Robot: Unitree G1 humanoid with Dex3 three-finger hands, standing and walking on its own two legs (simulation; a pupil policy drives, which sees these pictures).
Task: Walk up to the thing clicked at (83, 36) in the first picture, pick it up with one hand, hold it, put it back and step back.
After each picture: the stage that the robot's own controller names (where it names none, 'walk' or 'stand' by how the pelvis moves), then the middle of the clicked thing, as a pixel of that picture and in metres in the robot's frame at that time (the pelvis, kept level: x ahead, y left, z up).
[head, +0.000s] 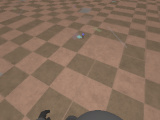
stand; (83, 36) +2.02 +0.21 -0.72
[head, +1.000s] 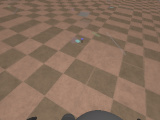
walk; (81, 40) +1.89 +0.17 -0.71
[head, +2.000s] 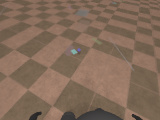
walk; (78, 51) +1.30 +0.19 -0.71
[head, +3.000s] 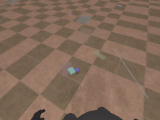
walk; (77, 71) +0.83 +0.18 -0.71
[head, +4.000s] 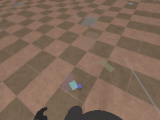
walk; (79, 87) +0.52 +0.16 -0.69
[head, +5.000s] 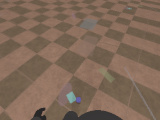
stand; (78, 100) +0.34 +0.09 -0.70
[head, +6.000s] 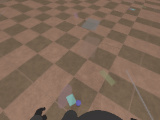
stand; (78, 103) +0.29 +0.07 -0.71
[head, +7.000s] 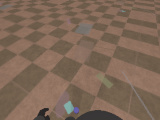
stand; (76, 110) +0.25 +0.12 -0.72
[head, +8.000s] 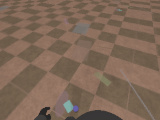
stand; (75, 109) +0.26 +0.13 -0.72
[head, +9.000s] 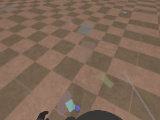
stand; (77, 109) +0.27 +0.11 -0.73
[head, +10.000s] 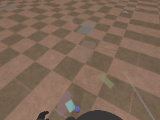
stand; (77, 109) +0.27 +0.11 -0.73
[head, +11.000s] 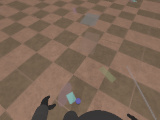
go down; (78, 101) +0.28 +0.09 -0.71
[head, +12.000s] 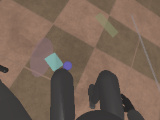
go down; (66, 66) +0.37 +0.13 -0.28
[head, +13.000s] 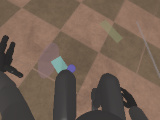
close in; (71, 69) +0.37 +0.13 -0.29
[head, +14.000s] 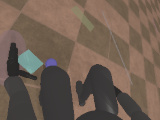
close in; (49, 65) +0.36 +0.15 -0.22
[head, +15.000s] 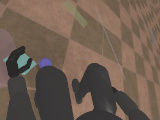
close; (43, 65) +0.36 +0.16 -0.22
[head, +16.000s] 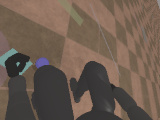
lift; (40, 65) +0.36 +0.15 -0.21
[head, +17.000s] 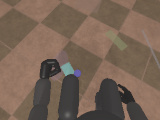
lift; (77, 74) +0.37 +0.11 -0.37
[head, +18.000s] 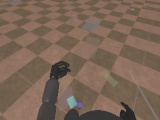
lift; (79, 105) +0.29 +0.08 -0.67
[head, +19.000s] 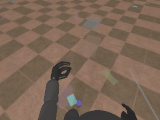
close; (79, 103) +0.29 +0.09 -0.68
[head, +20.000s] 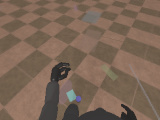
stand; (78, 99) +0.30 +0.09 -0.66
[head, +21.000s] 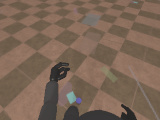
stand; (78, 101) +0.30 +0.09 -0.67
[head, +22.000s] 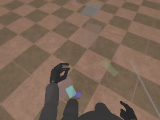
stand; (78, 95) +0.31 +0.08 -0.63
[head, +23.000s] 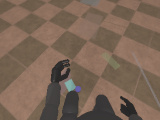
stand; (78, 89) +0.32 +0.09 -0.56
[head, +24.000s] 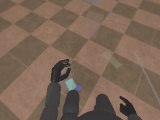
stand; (78, 88) +0.32 +0.09 -0.55
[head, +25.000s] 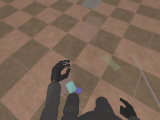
stand; (78, 91) +0.32 +0.09 -0.58
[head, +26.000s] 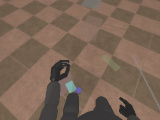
close; (78, 90) +0.32 +0.08 -0.58
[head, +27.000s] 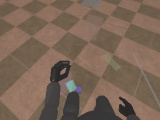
close; (78, 90) +0.32 +0.08 -0.57
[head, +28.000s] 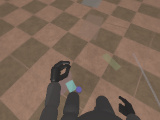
close; (78, 90) +0.32 +0.09 -0.57
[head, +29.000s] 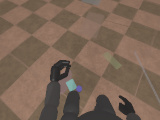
close; (79, 89) +0.32 +0.09 -0.56
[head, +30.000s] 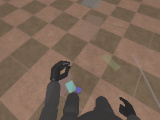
close; (78, 90) +0.32 +0.09 -0.58
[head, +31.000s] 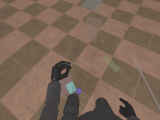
close; (78, 91) +0.32 +0.08 -0.59
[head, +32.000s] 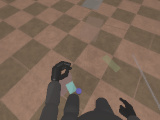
close; (78, 91) +0.31 +0.09 -0.59
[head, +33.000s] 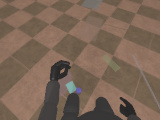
close; (78, 91) +0.32 +0.09 -0.58
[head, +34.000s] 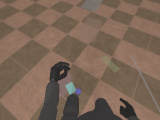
close; (78, 92) +0.32 +0.08 -0.59
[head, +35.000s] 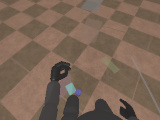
close; (78, 92) +0.31 +0.08 -0.60
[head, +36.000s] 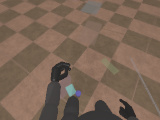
close; (78, 94) +0.31 +0.08 -0.61
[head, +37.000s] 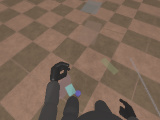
close; (78, 93) +0.31 +0.08 -0.61
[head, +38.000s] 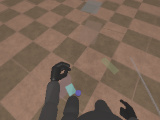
close; (78, 93) +0.31 +0.08 -0.60
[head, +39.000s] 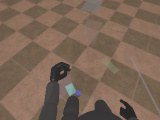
close; (78, 93) +0.31 +0.09 -0.60
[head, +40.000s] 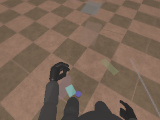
close; (78, 94) +0.31 +0.08 -0.61
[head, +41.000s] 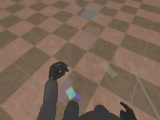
close; (78, 97) +0.30 +0.08 -0.64
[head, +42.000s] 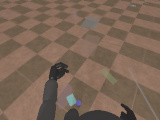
stand; (78, 103) +0.29 +0.09 -0.68
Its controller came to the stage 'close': yes
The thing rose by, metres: 0.00
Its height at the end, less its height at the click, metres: +0.00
